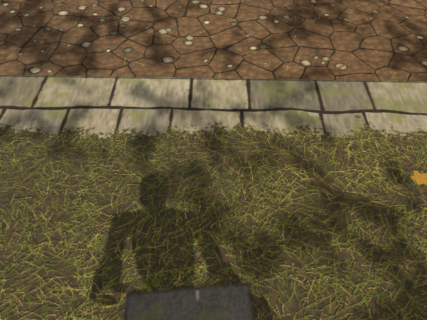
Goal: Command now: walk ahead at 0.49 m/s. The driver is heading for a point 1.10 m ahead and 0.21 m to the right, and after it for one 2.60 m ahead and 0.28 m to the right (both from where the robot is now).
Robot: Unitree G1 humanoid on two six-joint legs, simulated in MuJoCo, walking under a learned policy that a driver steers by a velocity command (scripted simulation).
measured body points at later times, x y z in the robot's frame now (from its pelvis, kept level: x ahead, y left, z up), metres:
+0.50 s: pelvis +0.27 -0.08 +0.00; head +0.29 -0.10 +0.45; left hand +0.33 +0.18 -0.12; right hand +0.36 -0.35 -0.14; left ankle +0.28 +0.08 -0.66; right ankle +0.29 -0.16 -0.74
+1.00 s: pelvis +0.55 -0.01 -0.01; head +0.57 +0.00 +0.44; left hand +0.58 +0.25 -0.15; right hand +0.67 -0.27 -0.13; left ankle +0.61 +0.07 -0.74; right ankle +0.45 -0.16 -0.65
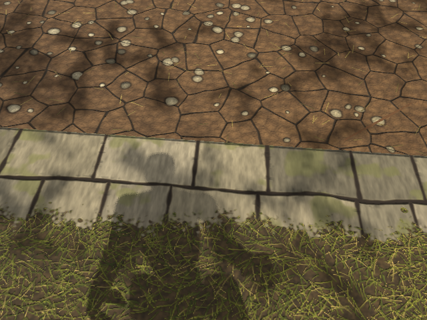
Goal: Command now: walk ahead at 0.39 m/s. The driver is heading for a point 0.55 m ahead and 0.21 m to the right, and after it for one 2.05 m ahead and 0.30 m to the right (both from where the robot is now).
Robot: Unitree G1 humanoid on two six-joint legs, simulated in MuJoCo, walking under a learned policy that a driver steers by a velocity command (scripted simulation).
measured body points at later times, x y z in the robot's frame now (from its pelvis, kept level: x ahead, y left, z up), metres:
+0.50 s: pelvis +0.15 -0.03 +0.00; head +0.19 -0.05 +0.45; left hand +0.31 +0.23 -0.11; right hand +0.25 -0.32 -0.13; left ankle +0.12 +0.11 -0.66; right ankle +0.22 -0.12 -0.74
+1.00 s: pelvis +0.22 -0.01 +0.01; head +0.24 +0.02 +0.46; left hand +0.48 +0.18 -0.09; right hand +0.13 -0.29 -0.09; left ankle +0.22 +0.12 -0.74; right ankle +0.21 -0.18 -0.64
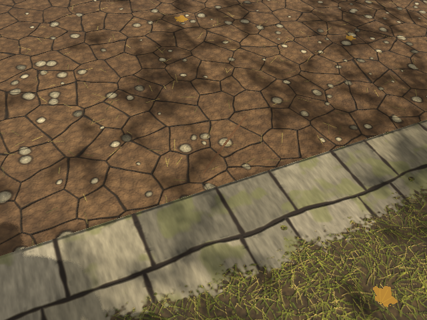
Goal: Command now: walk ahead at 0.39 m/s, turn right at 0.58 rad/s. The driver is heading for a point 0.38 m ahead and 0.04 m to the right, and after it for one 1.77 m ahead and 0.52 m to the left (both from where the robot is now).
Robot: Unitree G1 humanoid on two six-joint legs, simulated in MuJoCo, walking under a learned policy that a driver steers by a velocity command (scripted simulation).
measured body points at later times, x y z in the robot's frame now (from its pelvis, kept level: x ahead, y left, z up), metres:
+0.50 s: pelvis +0.21 -0.12 -0.01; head +0.24 -0.13 +0.44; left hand +0.39 +0.11 -0.11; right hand +0.25 -0.42 -0.12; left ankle +0.27 +0.04 -0.66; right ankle +0.20 -0.19 -0.75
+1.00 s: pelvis +0.53 -0.12 -0.02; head +0.56 -0.13 +0.43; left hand +0.63 +0.12 -0.14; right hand +0.58 -0.40 -0.14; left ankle +0.58 -0.06 -0.75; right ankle +0.44 -0.28 -0.65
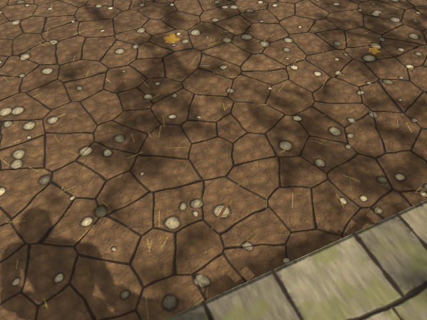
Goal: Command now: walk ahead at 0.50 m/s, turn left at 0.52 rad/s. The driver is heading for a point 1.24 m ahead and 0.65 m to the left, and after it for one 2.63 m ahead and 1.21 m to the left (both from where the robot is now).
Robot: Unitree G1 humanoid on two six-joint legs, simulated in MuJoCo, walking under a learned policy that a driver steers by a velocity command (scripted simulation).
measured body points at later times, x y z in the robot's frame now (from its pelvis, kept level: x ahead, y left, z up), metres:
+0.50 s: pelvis +0.30 -0.04 +0.02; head +0.31 -0.03 +0.47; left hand +0.28 +0.22 -0.11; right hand +0.51 -0.23 -0.09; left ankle +0.31 +0.11 -0.66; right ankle +0.32 -0.14 -0.73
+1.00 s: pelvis +0.55 +0.10 -0.07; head +0.55 +0.10 +0.38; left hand +0.64 +0.40 -0.13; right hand +0.61 -0.13 -0.21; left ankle +0.39 +0.12 -0.73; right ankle +0.76 +0.05 -0.75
